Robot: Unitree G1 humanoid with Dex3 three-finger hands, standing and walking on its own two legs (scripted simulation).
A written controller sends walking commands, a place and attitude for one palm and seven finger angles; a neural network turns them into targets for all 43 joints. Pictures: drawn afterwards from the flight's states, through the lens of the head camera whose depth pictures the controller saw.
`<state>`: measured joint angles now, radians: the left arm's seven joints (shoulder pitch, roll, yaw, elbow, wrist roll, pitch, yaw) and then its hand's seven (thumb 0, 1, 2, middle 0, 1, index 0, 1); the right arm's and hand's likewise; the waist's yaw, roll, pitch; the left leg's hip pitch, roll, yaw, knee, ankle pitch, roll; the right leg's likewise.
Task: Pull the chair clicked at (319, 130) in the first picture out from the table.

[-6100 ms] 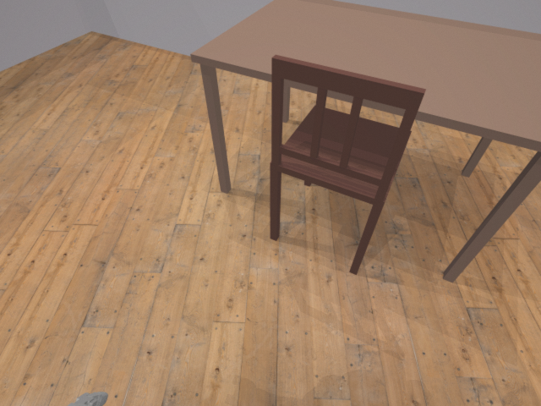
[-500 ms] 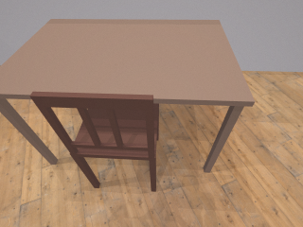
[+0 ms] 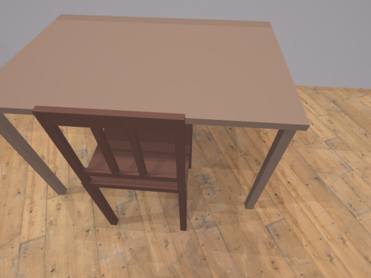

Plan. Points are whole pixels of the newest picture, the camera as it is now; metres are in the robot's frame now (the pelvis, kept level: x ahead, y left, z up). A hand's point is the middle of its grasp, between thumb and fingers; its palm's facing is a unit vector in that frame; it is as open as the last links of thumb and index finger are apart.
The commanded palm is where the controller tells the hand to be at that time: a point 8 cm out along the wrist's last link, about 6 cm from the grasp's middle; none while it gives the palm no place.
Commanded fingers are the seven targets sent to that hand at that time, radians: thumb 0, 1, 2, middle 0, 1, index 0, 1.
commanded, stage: come to a stop and stand still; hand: left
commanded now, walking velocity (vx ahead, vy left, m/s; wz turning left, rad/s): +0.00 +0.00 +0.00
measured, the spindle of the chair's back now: (106, 151) +0.48 +0.29 -0.10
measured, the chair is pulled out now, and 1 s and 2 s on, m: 0.00 0.00 0.00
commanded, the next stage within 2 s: look again from close up in 0.98 s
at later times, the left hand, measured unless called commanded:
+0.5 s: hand out of the picture -0.01 +0.21 -0.18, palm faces +0.02 -0.98 -0.20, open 7.3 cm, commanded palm none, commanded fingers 0.00 0.90 0.90 -0.20 -0.30 -0.20 -0.30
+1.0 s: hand out of the picture -0.05 +0.18 -0.18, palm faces +0.05 -0.99 -0.15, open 7.4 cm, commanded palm none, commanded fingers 0.00 0.90 0.90 -0.20 -0.30 -0.20 -0.30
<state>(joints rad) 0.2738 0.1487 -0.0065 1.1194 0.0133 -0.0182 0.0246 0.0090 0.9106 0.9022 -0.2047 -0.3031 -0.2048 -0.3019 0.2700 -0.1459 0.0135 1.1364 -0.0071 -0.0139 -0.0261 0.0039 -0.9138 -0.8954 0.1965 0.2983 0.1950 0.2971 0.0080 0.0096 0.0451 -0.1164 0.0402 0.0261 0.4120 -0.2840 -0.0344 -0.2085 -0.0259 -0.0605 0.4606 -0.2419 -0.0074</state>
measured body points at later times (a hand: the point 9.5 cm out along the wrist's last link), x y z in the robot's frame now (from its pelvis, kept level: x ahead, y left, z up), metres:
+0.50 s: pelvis -0.03 +0.03 +0.00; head -0.04 +0.03 +0.45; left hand -0.01 +0.26 -0.16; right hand -0.02 -0.20 -0.16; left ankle -0.04 +0.14 -0.74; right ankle +0.00 -0.11 -0.74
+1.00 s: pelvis -0.03 +0.02 +0.00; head -0.02 +0.03 +0.45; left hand -0.05 +0.23 -0.17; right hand -0.03 -0.19 -0.16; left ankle -0.04 +0.14 -0.74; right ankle +0.00 -0.11 -0.74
